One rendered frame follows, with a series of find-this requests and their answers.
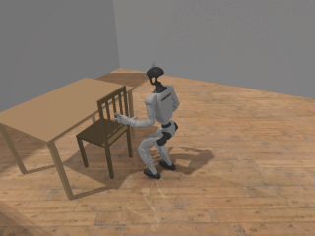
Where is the left robot foot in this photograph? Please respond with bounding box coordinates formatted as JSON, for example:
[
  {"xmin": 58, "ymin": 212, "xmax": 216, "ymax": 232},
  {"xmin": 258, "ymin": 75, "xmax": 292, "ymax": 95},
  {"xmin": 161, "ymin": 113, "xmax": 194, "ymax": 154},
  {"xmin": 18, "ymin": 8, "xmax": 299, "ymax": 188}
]
[{"xmin": 144, "ymin": 169, "xmax": 160, "ymax": 179}]

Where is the left robot upper arm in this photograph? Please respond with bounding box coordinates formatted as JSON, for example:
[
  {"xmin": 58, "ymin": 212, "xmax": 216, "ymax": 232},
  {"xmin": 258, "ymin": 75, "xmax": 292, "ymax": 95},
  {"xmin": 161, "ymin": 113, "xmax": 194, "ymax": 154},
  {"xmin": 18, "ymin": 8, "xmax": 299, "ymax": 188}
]
[{"xmin": 144, "ymin": 94, "xmax": 157, "ymax": 126}]

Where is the right robot foot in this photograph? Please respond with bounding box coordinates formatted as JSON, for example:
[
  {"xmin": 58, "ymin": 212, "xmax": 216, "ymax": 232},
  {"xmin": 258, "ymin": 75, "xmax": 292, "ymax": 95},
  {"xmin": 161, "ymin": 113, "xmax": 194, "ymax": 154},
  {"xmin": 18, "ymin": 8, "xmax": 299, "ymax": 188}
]
[{"xmin": 159, "ymin": 160, "xmax": 176, "ymax": 171}]

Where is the left robot hand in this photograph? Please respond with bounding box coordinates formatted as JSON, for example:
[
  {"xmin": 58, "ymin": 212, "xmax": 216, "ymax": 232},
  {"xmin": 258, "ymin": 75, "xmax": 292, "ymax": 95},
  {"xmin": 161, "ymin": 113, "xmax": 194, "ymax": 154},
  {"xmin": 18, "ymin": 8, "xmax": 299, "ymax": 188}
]
[{"xmin": 114, "ymin": 113, "xmax": 138, "ymax": 125}]

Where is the table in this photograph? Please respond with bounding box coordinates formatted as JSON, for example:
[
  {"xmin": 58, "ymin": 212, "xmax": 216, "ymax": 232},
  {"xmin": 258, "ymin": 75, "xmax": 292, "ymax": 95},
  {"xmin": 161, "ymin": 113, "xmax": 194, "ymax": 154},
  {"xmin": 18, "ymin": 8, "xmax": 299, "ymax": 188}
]
[{"xmin": 0, "ymin": 78, "xmax": 136, "ymax": 201}]

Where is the robot left forearm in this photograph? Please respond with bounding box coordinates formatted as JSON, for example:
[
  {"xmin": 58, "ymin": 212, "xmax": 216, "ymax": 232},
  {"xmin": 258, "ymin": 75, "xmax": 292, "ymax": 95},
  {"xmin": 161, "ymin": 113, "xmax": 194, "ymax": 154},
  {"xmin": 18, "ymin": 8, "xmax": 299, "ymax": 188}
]
[{"xmin": 129, "ymin": 119, "xmax": 152, "ymax": 129}]

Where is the right robot upper arm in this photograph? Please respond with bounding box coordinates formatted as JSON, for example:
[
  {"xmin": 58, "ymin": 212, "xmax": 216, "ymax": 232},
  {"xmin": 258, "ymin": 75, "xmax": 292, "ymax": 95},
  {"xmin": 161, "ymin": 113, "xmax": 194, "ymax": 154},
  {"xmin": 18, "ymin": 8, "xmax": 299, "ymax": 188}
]
[{"xmin": 165, "ymin": 85, "xmax": 180, "ymax": 109}]

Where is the chair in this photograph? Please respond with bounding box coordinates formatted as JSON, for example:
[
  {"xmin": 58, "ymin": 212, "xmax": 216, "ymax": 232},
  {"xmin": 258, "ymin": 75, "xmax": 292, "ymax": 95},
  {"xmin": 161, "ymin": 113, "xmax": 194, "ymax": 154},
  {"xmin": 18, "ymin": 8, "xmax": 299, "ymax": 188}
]
[{"xmin": 76, "ymin": 86, "xmax": 133, "ymax": 179}]

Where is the robot foot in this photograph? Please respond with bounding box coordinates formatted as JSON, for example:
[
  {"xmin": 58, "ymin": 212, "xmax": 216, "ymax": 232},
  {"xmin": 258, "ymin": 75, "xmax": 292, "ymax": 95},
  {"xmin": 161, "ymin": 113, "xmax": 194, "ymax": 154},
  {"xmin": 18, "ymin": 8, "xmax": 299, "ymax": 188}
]
[
  {"xmin": 144, "ymin": 169, "xmax": 160, "ymax": 179},
  {"xmin": 159, "ymin": 160, "xmax": 176, "ymax": 171}
]

